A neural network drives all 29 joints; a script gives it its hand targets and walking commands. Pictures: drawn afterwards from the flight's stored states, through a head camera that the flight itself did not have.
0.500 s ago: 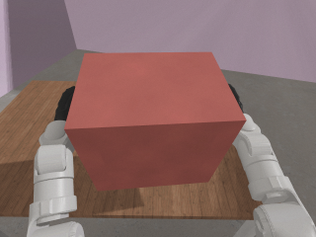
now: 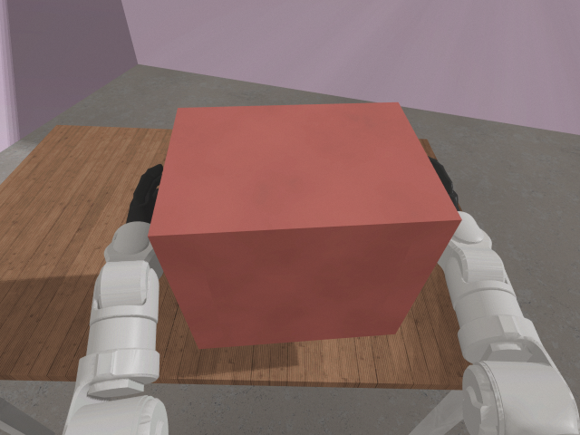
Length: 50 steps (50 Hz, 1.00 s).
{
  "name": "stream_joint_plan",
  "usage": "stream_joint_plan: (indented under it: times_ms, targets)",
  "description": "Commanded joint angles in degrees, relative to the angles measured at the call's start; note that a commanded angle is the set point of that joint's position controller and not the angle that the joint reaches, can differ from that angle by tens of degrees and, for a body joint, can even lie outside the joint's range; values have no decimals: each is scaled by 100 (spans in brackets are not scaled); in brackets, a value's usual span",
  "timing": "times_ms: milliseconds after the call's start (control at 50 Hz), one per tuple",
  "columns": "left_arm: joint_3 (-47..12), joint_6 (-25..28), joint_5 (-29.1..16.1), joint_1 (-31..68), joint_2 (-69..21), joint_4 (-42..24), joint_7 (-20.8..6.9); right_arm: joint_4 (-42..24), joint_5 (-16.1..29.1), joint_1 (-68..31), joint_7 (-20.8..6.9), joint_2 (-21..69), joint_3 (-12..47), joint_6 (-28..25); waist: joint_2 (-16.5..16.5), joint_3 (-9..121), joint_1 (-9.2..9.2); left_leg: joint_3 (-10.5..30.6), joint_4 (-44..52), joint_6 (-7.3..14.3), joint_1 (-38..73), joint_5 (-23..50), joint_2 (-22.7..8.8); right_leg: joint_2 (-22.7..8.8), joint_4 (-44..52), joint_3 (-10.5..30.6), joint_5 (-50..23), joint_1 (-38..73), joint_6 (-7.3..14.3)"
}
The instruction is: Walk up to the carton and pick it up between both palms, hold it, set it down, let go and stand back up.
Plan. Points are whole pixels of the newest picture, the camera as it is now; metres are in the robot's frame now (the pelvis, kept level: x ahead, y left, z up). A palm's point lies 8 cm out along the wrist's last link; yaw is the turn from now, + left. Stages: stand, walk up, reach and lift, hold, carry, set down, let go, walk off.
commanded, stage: set down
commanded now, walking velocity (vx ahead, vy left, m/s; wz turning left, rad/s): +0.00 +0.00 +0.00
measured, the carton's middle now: (295, 229) +0.39 +0.01 +0.10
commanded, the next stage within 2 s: none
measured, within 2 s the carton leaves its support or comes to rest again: rests again in 1.58 s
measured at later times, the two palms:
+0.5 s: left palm (136, 239) +0.36 +0.23 +0.11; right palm (416, 205) +0.42 -0.17 +0.13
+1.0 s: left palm (158, 257) +0.36 +0.21 +0.06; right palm (416, 222) +0.43 -0.18 +0.08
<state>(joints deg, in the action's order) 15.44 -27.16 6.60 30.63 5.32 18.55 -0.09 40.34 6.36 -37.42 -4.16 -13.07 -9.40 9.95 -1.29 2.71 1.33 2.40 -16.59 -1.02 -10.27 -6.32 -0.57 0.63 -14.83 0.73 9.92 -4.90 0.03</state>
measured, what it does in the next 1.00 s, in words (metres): stands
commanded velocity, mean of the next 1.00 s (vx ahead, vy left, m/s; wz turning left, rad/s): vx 0.00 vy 0.00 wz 0.00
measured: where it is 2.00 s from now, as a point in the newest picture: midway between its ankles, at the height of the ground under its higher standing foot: outside the picture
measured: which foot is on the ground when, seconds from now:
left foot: down 0.00-1.00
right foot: down 0.00-1.00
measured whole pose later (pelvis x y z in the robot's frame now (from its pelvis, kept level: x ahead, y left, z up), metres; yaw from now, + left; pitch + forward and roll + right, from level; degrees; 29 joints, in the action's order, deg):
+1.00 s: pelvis +0.01 -0.01 +0.00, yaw -2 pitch +9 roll +0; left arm 15.0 -9.3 4.6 29.2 2.5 36.4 4.4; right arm 58.2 1.8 -40.6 -7.5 -15.2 -10.3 -4.3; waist 0.4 7.8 7.4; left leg 0.5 -16.3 -1.7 -19.4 -6.1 -2.1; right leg 1.6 -14.6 1.1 9.1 -14.7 0.7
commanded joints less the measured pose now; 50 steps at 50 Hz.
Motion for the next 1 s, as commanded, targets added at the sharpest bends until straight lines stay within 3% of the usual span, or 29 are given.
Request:
stream_joint_plan:
  times_ms: [0, 20, 40, 80, 180, 200, 260, 320, 340, 360, 420, 480, 520, 600, 660, 740, 760, 780, 820, 880, 900, 960, 980]
  targets:
    - [-2349, 517, -621, 3662, -2720, -1431, -527, -2074, 489, -4349, -780, 2640, 2129, -686, 221, 3296, 354, -337, -393, -229, 1835, 2642, 127, 349, 27, -460, -1688, 189, -19]
    - [-2449, 589, -694, 3784, -2762, -1566, -508, -2054, 443, -4343, -769, 2630, 2120, -702, 190, 3339, 226, -302, -458, -238, 1791, 2686, 107, 331, 4, -466, -1820, 152, -31]
    - [-2391, 629, -660, 3773, -2707, -1581, -497, -2090, 511, -4291, -738, 2742, 2272, -727, 63, 3368, 375, -352, -433, -207, 1733, 2714, 146, 294, -20, -426, -2053, 302, -63]
    - [-2279, 609, -613, 3584, -2569, -1229, -526, -1954, 563, -4396, -716, 2657, 2293, -665, -105, 3053, 480, -382, -327, -111, 1428, 2319, 136, 258, -19, -374, -1990, 359, -124]
    - [-2173, 606, -627, 3571, -2545, -1112, -682, -1815, 455, -4340, -536, 2770, 2286, -628, -405, 2717, 348, -449, -167, -58, 1028, 1982, 210, 160, -77, -329, -2404, 614, -236]
    - [-2203, 602, -603, 3583, -2536, -1093, -716, -1731, 428, -4306, -500, 2746, 2214, -607, -326, 2701, 250, -427, -198, -49, 1026, 1908, 229, 146, -98, -299, -2445, 593, -243]
    - [-2096, 687, -602, 3724, -2474, -916, -779, -1505, 301, -4275, -478, 2799, 2051, -601, -254, 2771, 209, -402, -144, 44, 872, 1582, 209, 49, -108, -191, -2316, 576, -264]
    - [-2104, 832, -598, 3832, -2478, -934, -875, -1608, 158, -4160, -427, 3106, 2020, -699, -129, 3100, 172, -434, -112, 66, 529, 1490, 254, -90, -257, -118, -2910, 1011, -296]
    - [-2045, 877, -565, 3965, -2493, -793, -898, -1478, 46, -4218, -427, 3029, 1906, -696, -96, 3025, 70, -431, -77, 92, 443, 1398, 221, -94, -222, -158, -2808, 958, -313]
    - [-2044, 949, -561, 3891, -2535, -869, -897, -1368, 10, -4057, -440, 3131, 1910, -719, -67, 3102, 117, -453, -85, 75, 493, 1431, 226, -82, -265, -194, -2818, 973, -307]
    - [-2089, 1098, -510, 4017, -2587, -859, -841, -986, -161, -3898, -518, 3093, 1660, -766, 177, 3115, 16, -440, -148, -32, 736, 1675, 180, -45, -245, -298, -2566, 736, -254]
    - [-2148, 1171, -505, 3813, -2754, -729, -768, -1171, -104, -3970, -614, 3065, 1672, -931, 469, 3318, 122, -424, -286, -102, 1015, 2165, 151, -22, -209, -335, -2576, 444, -214]
    - [-2151, 1197, -465, 3823, -2765, -643, -739, -960, -227, -3907, -651, 2970, 1543, -964, 388, 3127, 52, -398, -276, -138, 1183, 2215, 98, 51, -113, -404, -2296, 212, -181]
    - [-2153, 1224, -488, 3740, -2849, -389, -606, -554, -301, -3977, -795, 2694, 1249, -1013, 418, 2781, 157, -413, -248, -282, 1480, 2151, 74, 187, 62, -607, -1416, -416, -102]
    - [-2208, 1324, -519, 3543, -3018, -288, -443, -616, -297, -4170, -933, 2606, 1285, -1206, 395, 3033, 302, -406, -288, -321, 1552, 2288, 49, 244, 67, -621, -1290, -561, -40]
    - [-2172, 1674, -520, 3693, -3080, -86, -277, -404, -371, -4224, -1039, 2613, 1260, -1499, 180, 3479, 435, -418, -364, -245, 1384, 2403, -15, 236, 3, -526, -1438, -488, -22]
    - [-2254, 1815, -586, 3752, -3196, -285, -201, -523, -339, -4253, -1084, 2707, 1348, -1591, 289, 3782, 557, -424, -425, -295, 1518, 2733, -34, 242, -41, -562, -1647, -459, -29]
    - [-2260, 1893, -568, 3719, -3202, -268, -157, -413, -393, -4178, -1082, 2660, 1356, -1643, 184, 3770, 521, -458, -482, -329, 1540, 2881, -43, 250, -49, -587, -1792, -517, -28]
    - [-2119, 2011, -491, 3614, -3096, -37, -137, -43, -453, -4018, -1086, 2528, 1265, -1699, 82, 3709, 480, -473, -438, -278, 1349, 2751, -44, 246, -58, -516, -1828, -421, -48]
    - [-1967, 2129, -382, 3572, -2985, 312, -119, 296, -519, -4040, -1095, 2539, 1255, -1771, -162, 3534, 662, -579, -332, -182, 1054, 2371, -43, 185, -26, -492, -1738, -359, -118]
    - [-2008, 2186, -393, 3457, -3007, 258, -112, 160, -476, -3996, -1084, 2595, 1344, -1846, -133, 3630, 760, -602, -375, -154, 991, 2497, -17, 154, -85, -456, -2026, -270, -139]
    - [-1914, 2395, -395, 3643, -2838, 434, -134, 583, -494, -3991, -1020, 2592, 1383, -1944, -342, 3620, 692, -631, -274, -124, 540, 2454, 14, 101, -195, -415, -2487, 57, -201]
    - [-1859, 2431, -379, 3589, -2858, 514, -134, 577, -441, -3992, -1005, 2653, 1473, -1985, -364, 3514, 841, -666, -261, -108, 483, 2485, 35, 80, -238, -371, -2606, 152, -237]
